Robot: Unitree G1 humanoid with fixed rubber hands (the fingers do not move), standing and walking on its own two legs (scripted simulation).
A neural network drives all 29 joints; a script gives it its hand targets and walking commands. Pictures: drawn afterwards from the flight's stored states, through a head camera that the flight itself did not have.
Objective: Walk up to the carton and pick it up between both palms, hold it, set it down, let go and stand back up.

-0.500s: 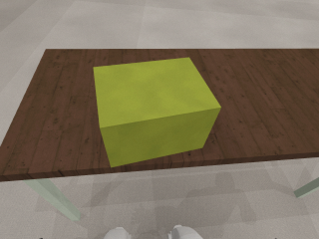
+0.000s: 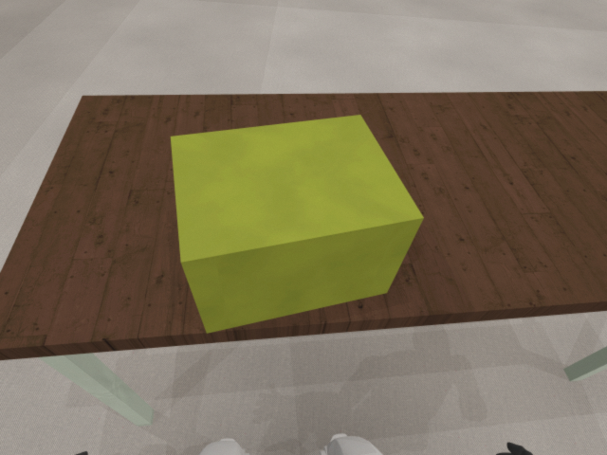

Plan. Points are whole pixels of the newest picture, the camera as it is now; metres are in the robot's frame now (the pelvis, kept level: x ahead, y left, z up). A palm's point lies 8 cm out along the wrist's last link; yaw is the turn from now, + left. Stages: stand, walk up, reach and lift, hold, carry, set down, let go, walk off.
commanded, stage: walk up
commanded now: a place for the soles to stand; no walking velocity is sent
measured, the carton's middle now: (286, 220) +0.43 +0.02 +0.05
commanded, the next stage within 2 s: reach and lift in 1.02 s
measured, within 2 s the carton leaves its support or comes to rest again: neither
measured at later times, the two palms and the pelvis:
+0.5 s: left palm out of the picture +0.10 +0.31 -0.11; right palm out of the picture +0.09 -0.30 -0.08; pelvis +0.01 +0.01 +0.00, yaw +0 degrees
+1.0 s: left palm out of the picture +0.10 +0.32 -0.11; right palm out of the picture +0.10 -0.29 -0.09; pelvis +0.01 +0.01 +0.00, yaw +0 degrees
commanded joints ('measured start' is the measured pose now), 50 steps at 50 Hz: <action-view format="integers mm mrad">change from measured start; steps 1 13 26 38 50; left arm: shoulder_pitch -75 -36 -13 0 2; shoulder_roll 222 239 216 189 183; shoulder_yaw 41 44 27 17 8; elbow -66 -76 -55 -46 -50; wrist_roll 41 28 32 16 15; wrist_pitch -19 -25 -69 -64 -64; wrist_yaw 15 19 21 27 29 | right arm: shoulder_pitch -68 -63 -46 -63 -27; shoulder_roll -229 -255 -217 -234 -249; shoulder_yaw -50 -49 -41 -53 -55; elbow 12 4 4 -7 5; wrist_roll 19 16 11 12 2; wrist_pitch -20 -26 -25 -29 -32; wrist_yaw -10 -13 14 15 11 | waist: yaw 10 30 24 25 30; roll -30 49 73 153 124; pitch -130 -189 -185 -171 -225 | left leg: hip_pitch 31 48 50 115 168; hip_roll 49 58 63 127 159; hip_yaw -118 -113 -149 -265 -306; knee -184 -150 -182 -245 -277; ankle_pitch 22 202 120 195 134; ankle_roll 120 109 124 183 191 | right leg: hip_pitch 106 166 167 99 69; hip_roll -145 -145 -112 -63 -54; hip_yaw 253 213 159 71 23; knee -374 -324 -361 -206 -177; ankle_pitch -60 139 46 115 46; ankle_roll -123 -113 -77 -52 -47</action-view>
